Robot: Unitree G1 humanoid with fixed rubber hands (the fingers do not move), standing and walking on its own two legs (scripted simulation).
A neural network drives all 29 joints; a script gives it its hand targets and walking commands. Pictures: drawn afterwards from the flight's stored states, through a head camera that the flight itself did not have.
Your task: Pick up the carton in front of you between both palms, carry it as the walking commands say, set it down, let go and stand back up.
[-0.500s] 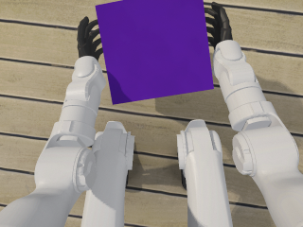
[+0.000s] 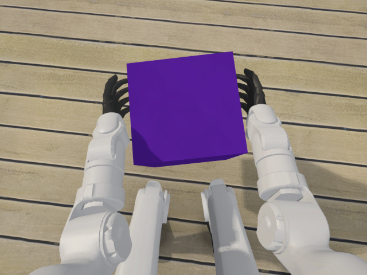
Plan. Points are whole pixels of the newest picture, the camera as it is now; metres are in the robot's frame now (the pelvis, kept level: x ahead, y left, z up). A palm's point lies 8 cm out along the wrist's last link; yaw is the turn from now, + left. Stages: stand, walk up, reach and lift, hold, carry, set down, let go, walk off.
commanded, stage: reach and lift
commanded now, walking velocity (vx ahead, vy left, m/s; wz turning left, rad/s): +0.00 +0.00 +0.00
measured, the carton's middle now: (185, 121) +0.45 -0.01 -0.14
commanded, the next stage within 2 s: none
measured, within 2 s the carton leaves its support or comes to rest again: neither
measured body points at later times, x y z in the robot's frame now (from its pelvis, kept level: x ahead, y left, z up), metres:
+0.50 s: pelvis +0.05 +0.00 +0.14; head +0.17 -0.01 +0.58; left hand +0.43 +0.15 +0.10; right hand +0.43 -0.16 +0.09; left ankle +0.10 +0.13 -0.48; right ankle +0.10 -0.13 -0.48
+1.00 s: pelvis +0.10 +0.00 +0.25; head +0.09 +0.00 +0.70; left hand +0.40 +0.15 +0.25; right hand +0.39 -0.15 +0.24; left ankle +0.10 +0.13 -0.48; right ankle +0.10 -0.13 -0.48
